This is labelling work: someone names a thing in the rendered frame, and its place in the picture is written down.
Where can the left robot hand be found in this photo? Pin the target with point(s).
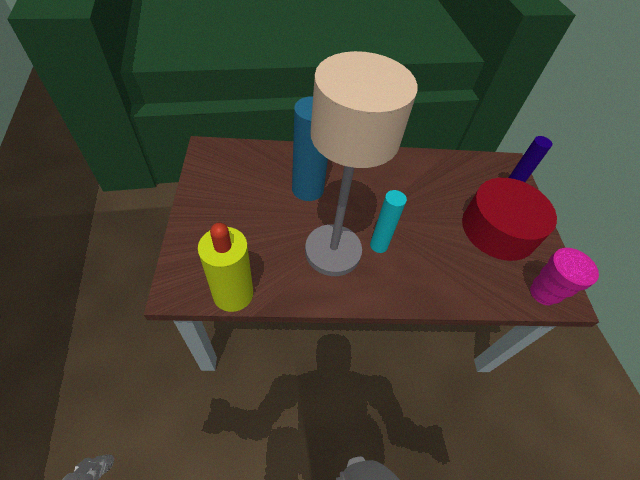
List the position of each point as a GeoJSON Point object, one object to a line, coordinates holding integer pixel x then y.
{"type": "Point", "coordinates": [91, 469]}

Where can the desk lamp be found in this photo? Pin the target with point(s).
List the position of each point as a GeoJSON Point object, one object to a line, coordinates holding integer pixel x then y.
{"type": "Point", "coordinates": [361, 105]}

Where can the coffee table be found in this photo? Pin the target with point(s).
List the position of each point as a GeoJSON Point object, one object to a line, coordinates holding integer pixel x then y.
{"type": "Point", "coordinates": [431, 272]}

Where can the sofa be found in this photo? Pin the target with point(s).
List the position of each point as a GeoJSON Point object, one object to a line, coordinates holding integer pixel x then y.
{"type": "Point", "coordinates": [133, 80]}

